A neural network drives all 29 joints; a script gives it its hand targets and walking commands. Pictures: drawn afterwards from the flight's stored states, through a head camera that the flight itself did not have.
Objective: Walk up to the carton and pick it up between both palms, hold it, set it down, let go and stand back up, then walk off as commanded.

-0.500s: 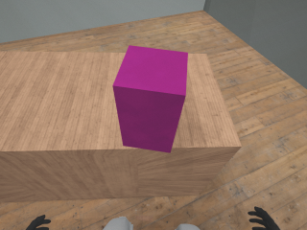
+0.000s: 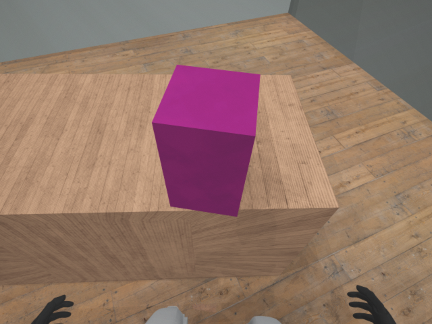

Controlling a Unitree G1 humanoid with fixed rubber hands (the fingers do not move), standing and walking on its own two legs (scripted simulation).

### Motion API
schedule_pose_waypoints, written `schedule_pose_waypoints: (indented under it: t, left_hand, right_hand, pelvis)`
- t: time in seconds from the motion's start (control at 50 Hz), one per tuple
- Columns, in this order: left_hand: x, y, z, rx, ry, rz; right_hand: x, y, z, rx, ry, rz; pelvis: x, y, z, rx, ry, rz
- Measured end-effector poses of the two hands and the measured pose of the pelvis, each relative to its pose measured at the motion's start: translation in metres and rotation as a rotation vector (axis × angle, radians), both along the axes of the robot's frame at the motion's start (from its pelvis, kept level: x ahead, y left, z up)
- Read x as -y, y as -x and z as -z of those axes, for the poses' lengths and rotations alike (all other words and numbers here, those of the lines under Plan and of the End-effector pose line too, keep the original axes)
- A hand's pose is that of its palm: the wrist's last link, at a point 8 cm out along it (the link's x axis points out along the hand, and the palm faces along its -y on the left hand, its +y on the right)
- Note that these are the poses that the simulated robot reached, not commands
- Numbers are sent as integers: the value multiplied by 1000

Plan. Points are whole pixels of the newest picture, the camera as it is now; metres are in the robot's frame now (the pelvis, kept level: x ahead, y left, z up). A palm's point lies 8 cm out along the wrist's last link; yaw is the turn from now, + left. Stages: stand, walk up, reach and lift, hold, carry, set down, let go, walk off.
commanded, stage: walk up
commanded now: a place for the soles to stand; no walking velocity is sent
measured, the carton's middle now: (210, 148) +0.44 +0.02 +0.04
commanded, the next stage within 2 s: reach and lift in 0.04 s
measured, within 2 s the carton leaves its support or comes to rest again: neither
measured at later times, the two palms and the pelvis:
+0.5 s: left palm (55, 294) +0.17 +0.29 -0.05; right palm (376, 314) +0.14 -0.28 -0.04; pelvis +0.01 +0.00 +0.02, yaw -3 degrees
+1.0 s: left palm (64, 276) +0.19 +0.27 -0.02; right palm (346, 302) +0.15 -0.21 -0.01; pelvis +0.01 +0.00 +0.03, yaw -5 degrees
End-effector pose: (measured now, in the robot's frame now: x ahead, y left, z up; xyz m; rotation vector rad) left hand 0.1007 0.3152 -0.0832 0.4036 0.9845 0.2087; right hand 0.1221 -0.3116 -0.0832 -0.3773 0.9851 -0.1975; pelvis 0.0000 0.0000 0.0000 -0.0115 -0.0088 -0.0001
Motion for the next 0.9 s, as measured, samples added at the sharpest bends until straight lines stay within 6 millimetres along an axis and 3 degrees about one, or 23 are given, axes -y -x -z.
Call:
schedule_pose_waypoints:
  t: [0.12,0.18,0.28,0.34,0.5,0.62,0.76,0.9]
  left_hand:
    - [0,-2,7,-91,4,-49]
    - [5,-24,9,-102,19,-62]
    - [20,-73,-8,33,47,6]
    - [26,-87,-19,77,52,37]
    - [24,-72,-31,62,65,52]
    - [28,-60,-34,99,114,47]
    - [37,-70,-47,192,157,56]
    - [43,-85,-59,261,207,78]
  right_hand:
    - [1,-5,7,42,-6,5]
    - [-8,-13,8,89,-30,-4]
    - [-21,-25,-4,177,-46,-13]
    - [-26,-25,-14,207,-47,-9]
    - [-32,-19,-41,277,-41,-4]
    - [-52,-11,-49,316,-81,-7]
    - [-81,-6,-50,356,-146,20]
    - [-92,-21,-66,441,-138,19]
  pelvis:
    - [2,1,2,6,-2,0]
    - [3,2,4,14,-3,-1]
    - [4,0,1,14,-12,16]
    - [2,-3,-5,23,-15,25]
    - [-4,-7,-21,44,-17,52]
    - [-5,-5,-27,47,-21,65]
    - [-3,-3,-30,48,-26,73]
    - [-4,-6,-31,50,-26,78]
